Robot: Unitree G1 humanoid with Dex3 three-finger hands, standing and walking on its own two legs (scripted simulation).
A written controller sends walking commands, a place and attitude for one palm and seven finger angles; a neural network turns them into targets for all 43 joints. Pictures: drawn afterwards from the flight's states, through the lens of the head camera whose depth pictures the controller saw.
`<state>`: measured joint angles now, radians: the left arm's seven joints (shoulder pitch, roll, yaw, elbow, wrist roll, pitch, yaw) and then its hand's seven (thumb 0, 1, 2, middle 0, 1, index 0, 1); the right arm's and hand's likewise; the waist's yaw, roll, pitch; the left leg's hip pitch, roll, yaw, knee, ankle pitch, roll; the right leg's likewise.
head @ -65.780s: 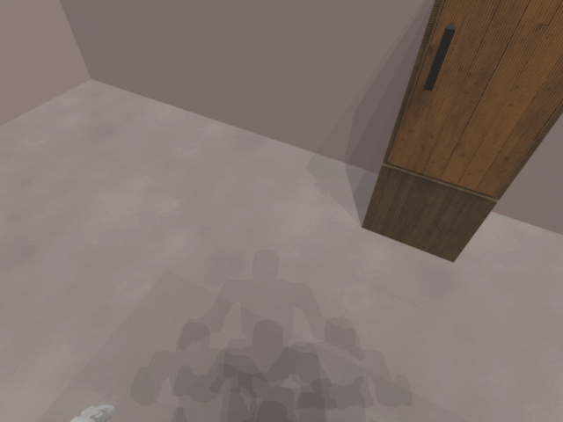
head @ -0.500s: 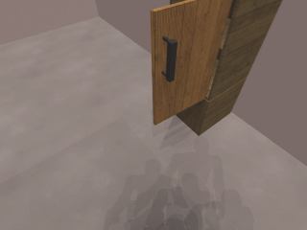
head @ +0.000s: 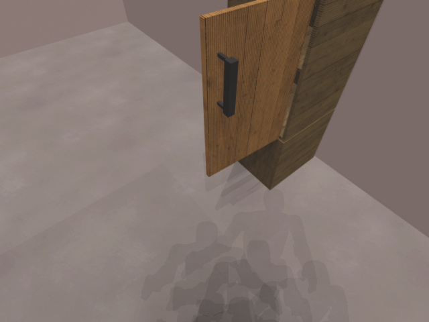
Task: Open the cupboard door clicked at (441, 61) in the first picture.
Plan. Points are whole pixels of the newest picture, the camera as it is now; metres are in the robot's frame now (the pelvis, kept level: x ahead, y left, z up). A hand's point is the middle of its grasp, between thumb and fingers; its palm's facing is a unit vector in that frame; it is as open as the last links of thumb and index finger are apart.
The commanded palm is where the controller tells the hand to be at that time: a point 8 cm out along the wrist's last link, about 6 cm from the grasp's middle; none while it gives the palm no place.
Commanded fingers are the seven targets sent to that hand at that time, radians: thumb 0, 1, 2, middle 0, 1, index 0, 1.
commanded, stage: look to check the result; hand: left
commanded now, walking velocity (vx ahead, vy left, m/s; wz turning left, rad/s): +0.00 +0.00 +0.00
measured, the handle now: (225, 85) +0.68 +0.00 +0.06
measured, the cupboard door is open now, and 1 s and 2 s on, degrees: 86 86 86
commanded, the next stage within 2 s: stand and wait in 0.44 s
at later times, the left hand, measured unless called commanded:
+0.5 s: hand out of the picture +0.10 +0.24 -0.15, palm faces -0.02 -0.94 -0.34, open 7.3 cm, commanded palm none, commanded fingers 0.00 0.90 0.90 -0.20 -0.30 -0.20 -0.30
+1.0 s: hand out of the picture +0.11 +0.23 -0.16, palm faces -0.03 -0.94 -0.33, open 7.3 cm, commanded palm none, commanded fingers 0.00 0.90 0.90 -0.20 -0.30 -0.20 -0.30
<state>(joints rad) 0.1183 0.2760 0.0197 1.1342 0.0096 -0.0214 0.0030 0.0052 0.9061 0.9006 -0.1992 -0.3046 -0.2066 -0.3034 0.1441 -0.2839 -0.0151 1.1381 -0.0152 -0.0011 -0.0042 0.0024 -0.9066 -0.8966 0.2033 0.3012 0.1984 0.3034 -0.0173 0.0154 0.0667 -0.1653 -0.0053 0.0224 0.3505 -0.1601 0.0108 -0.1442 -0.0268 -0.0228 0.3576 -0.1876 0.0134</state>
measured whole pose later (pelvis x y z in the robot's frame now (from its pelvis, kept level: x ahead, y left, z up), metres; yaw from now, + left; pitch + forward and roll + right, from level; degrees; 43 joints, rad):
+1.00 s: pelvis +0.03 -0.01 +0.00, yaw +0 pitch -1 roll +0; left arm 0.09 0.32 0.01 1.14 0.01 -0.03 0.00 0.01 0.91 0.90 -0.20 -0.30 -0.21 -0.30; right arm 0.10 -0.32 0.00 1.14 -0.01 0.00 0.00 0.00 -0.91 -0.90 0.21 0.30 0.20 0.30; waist -0.01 0.01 0.06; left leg -0.09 0.01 0.02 0.29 -0.18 -0.01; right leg -0.07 -0.01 -0.02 0.29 -0.20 0.00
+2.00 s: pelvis +0.03 +0.00 +0.00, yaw +0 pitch -1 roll +0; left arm 0.10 0.33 0.01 1.14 0.01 -0.02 0.00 0.01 0.91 0.90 -0.20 -0.30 -0.21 -0.30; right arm 0.10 -0.32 0.00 1.14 -0.01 -0.01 0.00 0.00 -0.90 -0.90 0.21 0.30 0.20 0.30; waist -0.01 0.00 0.07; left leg -0.10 0.00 0.03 0.28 -0.16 0.00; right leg -0.08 -0.02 -0.02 0.28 -0.18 0.01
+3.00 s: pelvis +0.01 +0.01 -0.02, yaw -27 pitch +2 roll -1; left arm 0.21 0.24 0.09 0.94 0.01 0.06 0.00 0.01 0.91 0.90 -0.20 -0.30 -0.21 -0.30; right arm 0.06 -0.21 -0.04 0.90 0.00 0.01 -0.04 0.00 -0.91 -0.90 0.20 0.30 0.20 0.30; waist 0.03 -0.04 0.09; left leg -0.29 0.02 -0.03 0.55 -0.27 -0.01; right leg -0.40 0.11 0.19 0.66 -0.37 0.02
